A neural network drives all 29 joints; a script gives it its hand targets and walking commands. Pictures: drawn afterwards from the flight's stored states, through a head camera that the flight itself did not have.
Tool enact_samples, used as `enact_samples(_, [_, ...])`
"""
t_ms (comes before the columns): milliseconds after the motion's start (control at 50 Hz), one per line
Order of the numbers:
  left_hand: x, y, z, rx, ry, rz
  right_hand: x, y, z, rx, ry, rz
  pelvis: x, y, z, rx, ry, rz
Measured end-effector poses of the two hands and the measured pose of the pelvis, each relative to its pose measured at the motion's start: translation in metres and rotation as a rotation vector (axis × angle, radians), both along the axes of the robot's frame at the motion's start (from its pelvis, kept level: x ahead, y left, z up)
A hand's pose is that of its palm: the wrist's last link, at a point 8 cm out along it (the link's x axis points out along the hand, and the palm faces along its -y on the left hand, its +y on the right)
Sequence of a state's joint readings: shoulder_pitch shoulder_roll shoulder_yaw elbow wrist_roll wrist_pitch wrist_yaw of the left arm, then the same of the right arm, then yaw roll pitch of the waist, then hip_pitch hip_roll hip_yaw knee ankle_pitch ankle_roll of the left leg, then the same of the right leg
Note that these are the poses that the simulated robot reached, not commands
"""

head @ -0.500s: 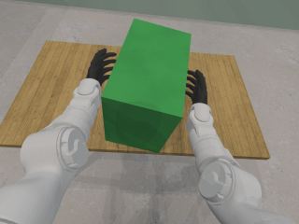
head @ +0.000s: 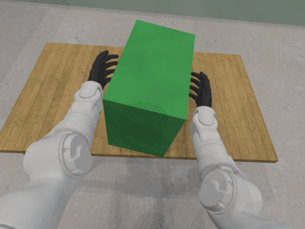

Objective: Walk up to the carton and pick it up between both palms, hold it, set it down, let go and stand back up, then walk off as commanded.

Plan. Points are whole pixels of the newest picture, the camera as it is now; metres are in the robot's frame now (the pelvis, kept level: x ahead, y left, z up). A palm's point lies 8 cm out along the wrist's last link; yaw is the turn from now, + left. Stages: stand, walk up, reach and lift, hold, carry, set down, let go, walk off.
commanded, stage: reach and lift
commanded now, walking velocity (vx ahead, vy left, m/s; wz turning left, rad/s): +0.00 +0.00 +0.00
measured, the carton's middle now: (150, 91) +0.53 +0.04 +0.00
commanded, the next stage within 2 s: none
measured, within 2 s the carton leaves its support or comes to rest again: leaves its support in 0.88 s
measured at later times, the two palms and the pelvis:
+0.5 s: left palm (100, 82) +0.46 +0.17 +0.10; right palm (206, 106) +0.43 -0.11 +0.07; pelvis +0.00 +0.00 +0.00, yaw +0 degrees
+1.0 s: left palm (102, 99) +0.41 +0.15 +0.09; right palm (214, 116) +0.40 -0.12 +0.08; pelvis -0.03 -0.01 +0.00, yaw +1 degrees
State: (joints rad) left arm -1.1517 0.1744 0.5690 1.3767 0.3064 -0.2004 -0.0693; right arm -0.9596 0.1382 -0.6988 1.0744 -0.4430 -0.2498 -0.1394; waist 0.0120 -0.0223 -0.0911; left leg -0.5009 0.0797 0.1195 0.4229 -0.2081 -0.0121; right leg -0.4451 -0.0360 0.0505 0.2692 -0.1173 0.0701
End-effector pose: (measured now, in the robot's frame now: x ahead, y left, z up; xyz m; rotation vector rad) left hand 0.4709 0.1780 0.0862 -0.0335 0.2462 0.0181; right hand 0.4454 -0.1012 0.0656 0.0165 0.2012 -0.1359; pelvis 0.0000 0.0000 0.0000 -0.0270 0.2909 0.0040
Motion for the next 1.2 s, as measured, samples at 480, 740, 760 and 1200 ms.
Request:
enact_samples(480, [-0.010, -0.009, 0.009, 0.002, -0.040, 0.004, -0.011, -0.006, 0.004, -0.002, -0.015, -0.022, -0.003, -0.002, 0.002, 0.002, -0.027, 0.004])
enact_samples(740, [-0.031, -0.023, 0.000, 0.031, 0.002, 0.017, -0.027, -0.018, 0.004, -0.006, 0.013, -0.044, -0.012, -0.006, 0.003, 0.007, -0.047, 0.006])
enact_samples(760, [-0.033, -0.024, -0.002, 0.031, 0.009, 0.020, -0.029, -0.018, 0.003, -0.006, 0.016, -0.045, -0.013, -0.006, 0.003, 0.007, -0.048, 0.006])
enact_samples(1200, [-0.071, -0.030, 0.009, 0.140, 0.010, 0.025, -0.058, -0.025, 0.019, -0.032, 0.002, 0.003, -0.043, -0.007, 0.002, 0.008, -0.089, 0.008])
